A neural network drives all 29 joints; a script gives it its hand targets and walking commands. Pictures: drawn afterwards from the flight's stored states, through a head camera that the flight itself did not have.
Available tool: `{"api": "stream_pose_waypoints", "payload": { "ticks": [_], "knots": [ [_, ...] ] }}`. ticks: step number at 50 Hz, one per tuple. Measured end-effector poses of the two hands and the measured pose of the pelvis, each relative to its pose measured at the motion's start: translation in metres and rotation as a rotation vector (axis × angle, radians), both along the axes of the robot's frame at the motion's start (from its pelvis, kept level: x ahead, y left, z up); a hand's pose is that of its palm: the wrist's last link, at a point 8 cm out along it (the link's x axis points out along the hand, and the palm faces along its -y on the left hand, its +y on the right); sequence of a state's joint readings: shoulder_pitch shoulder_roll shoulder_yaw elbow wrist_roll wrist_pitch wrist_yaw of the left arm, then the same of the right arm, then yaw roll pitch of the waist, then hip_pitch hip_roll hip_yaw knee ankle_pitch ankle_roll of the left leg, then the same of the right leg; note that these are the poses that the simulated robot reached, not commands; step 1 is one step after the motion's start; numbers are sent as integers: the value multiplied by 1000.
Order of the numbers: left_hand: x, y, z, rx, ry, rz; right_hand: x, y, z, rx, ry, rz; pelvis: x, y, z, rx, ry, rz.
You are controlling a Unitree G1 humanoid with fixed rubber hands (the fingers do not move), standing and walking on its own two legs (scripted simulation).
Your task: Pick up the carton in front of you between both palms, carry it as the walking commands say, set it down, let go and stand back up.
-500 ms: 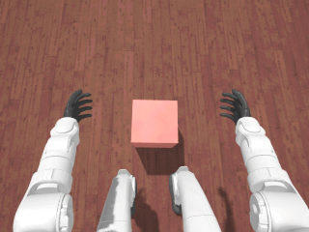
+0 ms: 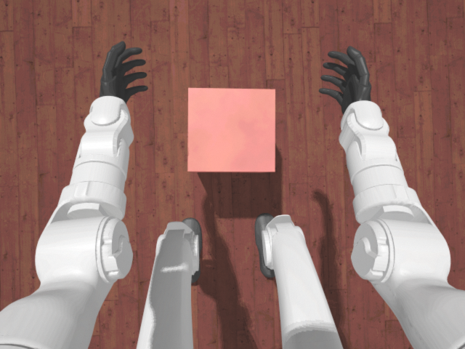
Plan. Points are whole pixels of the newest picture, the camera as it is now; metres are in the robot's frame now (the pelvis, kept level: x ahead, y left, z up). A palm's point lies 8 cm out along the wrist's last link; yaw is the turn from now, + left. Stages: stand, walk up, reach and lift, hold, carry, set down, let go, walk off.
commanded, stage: reach and lift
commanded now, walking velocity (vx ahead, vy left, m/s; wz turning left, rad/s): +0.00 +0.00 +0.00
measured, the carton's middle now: (230, 137) +0.46 -0.02 -0.47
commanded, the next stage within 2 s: none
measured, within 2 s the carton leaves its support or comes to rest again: leaves its support in 1.48 s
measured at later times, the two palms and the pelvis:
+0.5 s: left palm (152, 128) +0.47 +0.17 -0.35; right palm (310, 129) +0.45 -0.21 -0.35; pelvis -0.04 +0.00 -0.19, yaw +0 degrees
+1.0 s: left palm (161, 129) +0.48 +0.16 -0.40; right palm (297, 130) +0.46 -0.19 -0.40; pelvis -0.04 +0.00 -0.22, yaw -1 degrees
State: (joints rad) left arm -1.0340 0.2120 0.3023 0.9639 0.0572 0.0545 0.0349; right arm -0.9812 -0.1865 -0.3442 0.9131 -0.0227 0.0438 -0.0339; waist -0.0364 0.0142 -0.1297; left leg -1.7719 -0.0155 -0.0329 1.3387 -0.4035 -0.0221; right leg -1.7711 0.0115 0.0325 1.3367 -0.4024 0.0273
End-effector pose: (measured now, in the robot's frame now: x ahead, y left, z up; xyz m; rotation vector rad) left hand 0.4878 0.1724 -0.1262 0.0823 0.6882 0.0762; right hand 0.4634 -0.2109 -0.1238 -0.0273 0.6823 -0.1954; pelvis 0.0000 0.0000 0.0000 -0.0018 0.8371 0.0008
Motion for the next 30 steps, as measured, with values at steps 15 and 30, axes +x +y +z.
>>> {"api": "stream_pose_waypoints", "payload": {
  "ticks": [15, 30],
  "knots": [
    [-15, 4, -163, -2, -5, 7, -15, -4, -163, -9, 9, -2, -17, 2, -129, -5, 24, -3],
    [-15, -5, -260, -4, 57, 14, -11, 4, -261, 4, 72, -1, -49, 1, -208, 0, -118, -7]
  ]
}}
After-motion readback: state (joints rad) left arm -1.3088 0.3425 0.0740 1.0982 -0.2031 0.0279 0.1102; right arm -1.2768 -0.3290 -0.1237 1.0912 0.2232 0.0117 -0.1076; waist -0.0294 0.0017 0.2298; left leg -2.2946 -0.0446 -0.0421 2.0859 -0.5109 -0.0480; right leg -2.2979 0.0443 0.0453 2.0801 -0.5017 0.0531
